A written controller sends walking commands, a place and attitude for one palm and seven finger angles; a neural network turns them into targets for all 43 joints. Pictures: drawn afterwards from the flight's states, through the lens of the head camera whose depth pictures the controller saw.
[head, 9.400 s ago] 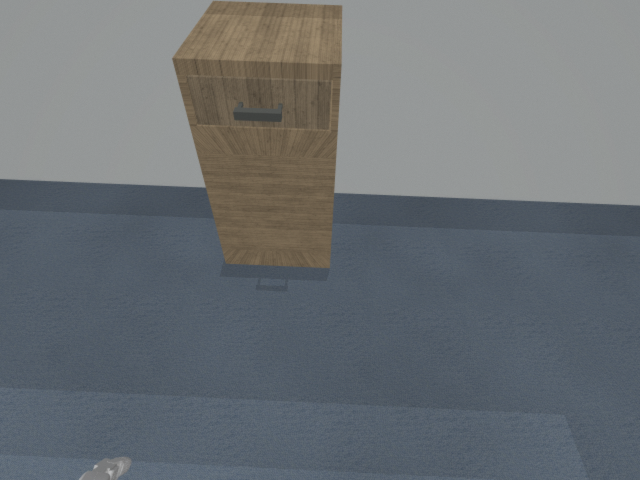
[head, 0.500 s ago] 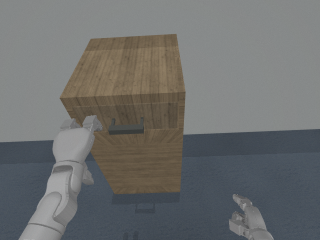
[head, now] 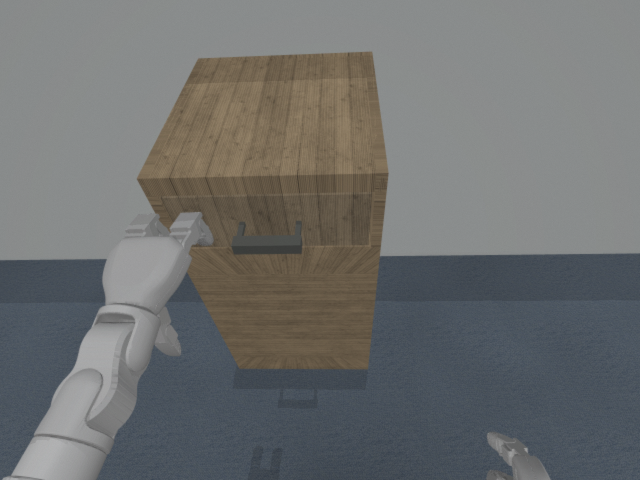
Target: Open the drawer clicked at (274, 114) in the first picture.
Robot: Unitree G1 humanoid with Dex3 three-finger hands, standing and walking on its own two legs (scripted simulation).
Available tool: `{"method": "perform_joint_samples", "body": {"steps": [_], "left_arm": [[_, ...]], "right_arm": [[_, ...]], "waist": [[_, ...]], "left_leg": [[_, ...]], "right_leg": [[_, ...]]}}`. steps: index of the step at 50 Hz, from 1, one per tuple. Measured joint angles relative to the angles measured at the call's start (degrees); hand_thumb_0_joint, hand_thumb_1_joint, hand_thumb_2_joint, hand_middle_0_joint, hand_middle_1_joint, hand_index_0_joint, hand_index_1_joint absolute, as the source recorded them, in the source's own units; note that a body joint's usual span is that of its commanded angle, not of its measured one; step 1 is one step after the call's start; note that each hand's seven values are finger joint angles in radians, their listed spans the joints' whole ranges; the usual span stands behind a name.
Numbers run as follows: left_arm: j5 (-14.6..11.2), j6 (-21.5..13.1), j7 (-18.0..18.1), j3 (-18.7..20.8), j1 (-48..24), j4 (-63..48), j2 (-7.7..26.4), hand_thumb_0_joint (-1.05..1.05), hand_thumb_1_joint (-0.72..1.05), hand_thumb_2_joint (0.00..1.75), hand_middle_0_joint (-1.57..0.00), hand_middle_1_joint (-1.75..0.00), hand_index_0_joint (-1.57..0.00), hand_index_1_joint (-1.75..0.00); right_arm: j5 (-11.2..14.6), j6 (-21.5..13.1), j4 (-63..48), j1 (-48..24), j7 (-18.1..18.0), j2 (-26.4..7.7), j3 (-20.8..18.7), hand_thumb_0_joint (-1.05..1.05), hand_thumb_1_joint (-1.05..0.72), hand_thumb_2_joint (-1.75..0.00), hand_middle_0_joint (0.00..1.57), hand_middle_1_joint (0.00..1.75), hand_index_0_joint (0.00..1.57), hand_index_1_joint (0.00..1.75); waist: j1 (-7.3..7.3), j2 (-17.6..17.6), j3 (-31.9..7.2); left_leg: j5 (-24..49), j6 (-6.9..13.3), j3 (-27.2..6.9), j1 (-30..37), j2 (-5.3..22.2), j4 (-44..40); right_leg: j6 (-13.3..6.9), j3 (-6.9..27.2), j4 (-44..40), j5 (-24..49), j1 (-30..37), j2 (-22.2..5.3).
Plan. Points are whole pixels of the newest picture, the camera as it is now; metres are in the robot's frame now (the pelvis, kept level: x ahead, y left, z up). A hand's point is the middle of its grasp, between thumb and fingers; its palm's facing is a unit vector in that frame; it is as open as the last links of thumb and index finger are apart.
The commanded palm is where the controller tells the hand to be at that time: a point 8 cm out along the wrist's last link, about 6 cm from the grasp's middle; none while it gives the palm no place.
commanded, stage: raise the hand with hooked fingers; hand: left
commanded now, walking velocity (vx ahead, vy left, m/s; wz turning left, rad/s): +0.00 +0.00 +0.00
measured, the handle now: (268, 235) +0.52 +0.18 -0.06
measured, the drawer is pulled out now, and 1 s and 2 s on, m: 0.00 0.00 0.00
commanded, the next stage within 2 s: move the hooked fingers above the handle in 0.04 s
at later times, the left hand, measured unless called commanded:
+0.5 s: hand (196, 274) +0.34 +0.22 +0.07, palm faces +0.04 -0.03 -1.00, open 13.8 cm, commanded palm +0.32 +0.22 +0.11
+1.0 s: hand (224, 259) +0.39 +0.20 +0.03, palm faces +0.00 -0.04 -1.00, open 13.8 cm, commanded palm +0.37 +0.20 +0.09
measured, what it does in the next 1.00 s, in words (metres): stands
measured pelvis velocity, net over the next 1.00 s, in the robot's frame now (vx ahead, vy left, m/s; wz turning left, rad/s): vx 0.02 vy -0.03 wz -0.02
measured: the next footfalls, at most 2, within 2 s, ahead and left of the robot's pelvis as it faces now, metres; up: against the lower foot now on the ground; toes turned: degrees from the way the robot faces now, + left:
none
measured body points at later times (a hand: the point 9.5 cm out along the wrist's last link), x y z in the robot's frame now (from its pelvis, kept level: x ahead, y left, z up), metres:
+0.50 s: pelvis +0.00 -0.04 +0.00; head +0.02 -0.08 +0.45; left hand +0.33 +0.22 +0.12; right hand +0.17 -0.28 -0.12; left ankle +0.00 +0.08 -0.74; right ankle +0.00 -0.13 -0.74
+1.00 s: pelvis +0.02 -0.03 -0.01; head +0.05 -0.06 +0.44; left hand +0.38 +0.20 +0.09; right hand +0.16 -0.27 -0.14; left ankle +0.00 +0.08 -0.74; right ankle +0.00 -0.13 -0.74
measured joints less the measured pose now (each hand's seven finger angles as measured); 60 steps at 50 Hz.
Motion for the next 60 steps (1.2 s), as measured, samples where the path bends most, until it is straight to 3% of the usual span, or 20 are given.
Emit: {"method": "perform_joint_samples", "body": {"steps": [4, 9, 14, 19, 25, 32, 38, 44, 47, 50, 55, 60], "left_arm": [[-0.3, 2.6, 1.4, 0.3, -1.3, 2.3, -0.4, 0.0, -0.49, 0.3, -0.32, -1.2, -0.32, -1.2], [-0.9, 5.5, -0.4, -1.2, -1.9, 4.9, -1.4, 0.0, -0.49, 0.3, -0.32, -1.2, -0.32, -1.2], [0.1, 2.8, -1.3, -2.5, -3.7, 8.8, -1.2, 0.0, -0.49, 0.3, -0.32, -1.2, -0.32, -1.2], [0.8, -0.3, -0.1, -0.7, -7.7, 14.6, 0.2, 0.0, -0.49, 0.3, -0.32, -1.2, -0.32, -1.2], [0.3, -0.7, 0.7, 1.7, -10.1, 18.3, 1.1, 0.0, -0.49, 0.3, -0.32, -1.2, -0.32, -1.2], [0.2, -1.6, -0.3, 0.5, -10.5, 20.0, 0.0, 0.0, -0.49, 0.3, -0.32, -1.2, -0.32, -1.2], [2.0, -4.1, 4.0, 0.5, -10.8, 19.3, -1.7, 0.0, -0.49, 0.3, -0.32, -1.2, -0.32, -1.2], [2.7, 1.0, 7.5, 0.6, -13.1, 22.4, -2.9, 0.0, -0.49, 0.3, -0.32, -1.2, -0.32, -1.2], [2.3, 4.3, 6.5, -0.4, -14.2, 24.4, -3.2, 0.0, -0.49, 0.3, -0.32, -1.2, -0.32, -1.2], [1.9, 5.4, 4.6, -1.6, -14.9, 25.4, -3.6, 0.0, -0.49, 0.3, -0.32, -1.2, -0.32, -1.2], [2.8, 2.7, 3.7, -4.2, -17.7, 27.8, -4.7, 0.0, -0.49, 0.3, -0.32, -1.2, -0.32, -1.2], [5.1, -0.4, 7.0, -3.9, -21.7, 31.3, -5.1, 0.0, -0.49, 0.3, -0.32, -1.2, -0.32, -1.2]], "right_arm": [[0.7, 0.2, 0.5, -0.7, -0.1, 0.1, 0.0, 0.01, -0.91, -0.9, 0.2, 0.3, 0.2, 0.3], [1.1, 0.1, -0.1, -1.7, -0.7, 0.4, 0.7, 0.01, -0.91, -0.9, 0.2, 0.3, 0.2, 0.3], [1.0, -0.7, -0.3, -2.6, -2.1, 0.7, 1.5, 0.01, -0.91, -0.9, 0.2, 0.3, 0.2, 0.3], [1.2, -1.5, -0.2, -2.7, -3.3, 0.8, 1.3, 0.01, -0.91, -0.9, 0.2, 0.3, 0.2, 0.3], [1.3, -1.9, 0.2, -1.2, -3.6, -0.2, 0.1, 0.01, -0.91, -0.9, 0.2, 0.3, 0.2, 0.3], [1.3, -1.6, 0.6, 0.5, -3.4, -1.4, -1.1, 0.01, -0.91, -0.9, 0.2, 0.3, 0.2, 0.3], [1.0, -1.6, 0.8, 1.2, -3.0, -0.9, -2.1, 0.01, -0.91, -0.9, 0.2, 0.3, 0.2, 0.3], [1.4, -0.8, 1.2, 1.2, -1.8, 0.1, -1.8, 0.01, -0.91, -0.9, 0.2, 0.3, 0.2, 0.3], [1.6, -0.4, 1.0, 1.2, -1.6, 0.4, -1.4, 0.01, -0.91, -0.9, 0.2, 0.3, 0.2, 0.3], [1.6, -0.1, 0.6, 1.5, -1.7, 0.6, -1.0, 0.01, -0.91, -0.9, 0.2, 0.3, 0.2, 0.3], [1.3, -0.5, 0.5, 1.6, -2.2, 0.7, -0.9, 0.01, -0.91, -0.9, 0.2, 0.3, 0.2, 0.3], [0.8, -0.9, 0.5, 1.6, -2.0, 0.9, -1.3, 0.01, -0.91, -0.9, 0.2, 0.3, 0.2, 0.3]], "waist": [[0.1, 0.3, -0.3], [-0.35, 0.7, -0.6], [-0.72, 0.2, -0.8], [-1.05, -0.6, -0.8], [-1.45, -0.5, -1.9], [-2.15, -0.5, -2.7], [-2.69, -0.6, -3.7], [-3.02, -0.3, -4.8], [-3.19, 0.0, -4.9], [-3.31, -0.1, -5.0], [-3.59, -0.9, -4.8], [-4.17, -1.4, -5.0]], "left_leg": [[0.4, -0.5, 0.0, 0.0, 0.3, -0.3], [0.9, -1.1, -0.2, 0.7, 0.8, -1.0], [0.7, -1.8, -0.4, 0.8, 1.4, -0.8], [0.2, -2.6, -0.7, -0.6, 2.2, 0.2], [-0.7, -3.1, -0.9, -2.9, 2.6, 1.6], [-2.0, -2.9, -0.7, -5.2, 2.5, 3.3], [-3.3, -2.6, 0.0, -7.4, 2.3, 5.1], [-4.1, -2.2, 0.7, -8.2, 2.1, 5.8], [-4.0, -1.9, 0.8, -8.2, 1.9, 5.7], [-4.1, -1.7, 0.7, -8.1, 1.7, 5.6], [-4.4, -1.4, 0.0, -9.1, 1.3, 6.8], [-5.0, -1.4, 0.1, -11.6, 1.2, 8.7]], "right_leg": [[-0.2, 0.0, 0.4, 0.2, -0.4, 0.3], [-0.8, -0.1, 0.4, 0.4, -0.1, 0.7], [-1.6, -0.4, 1.0, 0.2, -0.2, 1.4], [-2.5, -0.8, 1.9, -0.1, -1.6, 2.2], [-3.0, -1.1, 3.0, -0.8, -3.8, 2.7], [-2.9, -0.9, 4.8, -2.1, -6.2, 2.7], [-2.6, -0.4, 6.6, -3.3, -8.4, 2.6], [-2.2, 0.3, 7.4, -3.9, -9.5, 2.5], [-2.0, 0.4, 7.2, -3.9, -9.4, 2.3], [-1.7, 0.3, 6.9, -4.0, -9.1, 2.0], [-1.5, -0.4, 7.6, -4.4, -9.6, 1.6], [-1.4, -0.5, 9.1, -4.8, -11.9, 1.6]]}}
